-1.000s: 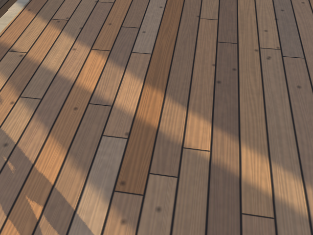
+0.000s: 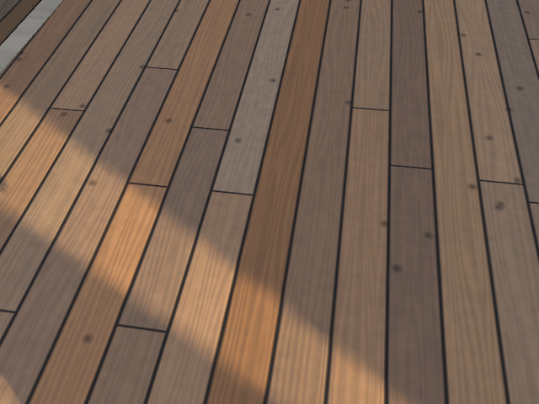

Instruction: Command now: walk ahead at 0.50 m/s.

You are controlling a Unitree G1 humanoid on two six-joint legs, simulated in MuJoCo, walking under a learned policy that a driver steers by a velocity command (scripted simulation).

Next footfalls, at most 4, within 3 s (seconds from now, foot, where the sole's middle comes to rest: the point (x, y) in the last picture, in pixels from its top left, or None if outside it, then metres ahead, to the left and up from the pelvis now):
0.32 left None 0.35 0.16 -0.78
0.86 right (324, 336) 0.66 -0.07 -0.78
1.38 left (240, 241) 0.96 0.17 -0.78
1.92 right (317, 167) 1.27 -0.08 -0.78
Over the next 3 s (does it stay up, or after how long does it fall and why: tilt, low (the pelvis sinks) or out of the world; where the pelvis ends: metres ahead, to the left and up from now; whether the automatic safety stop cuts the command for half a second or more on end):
stays up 1.54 0.04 -0.01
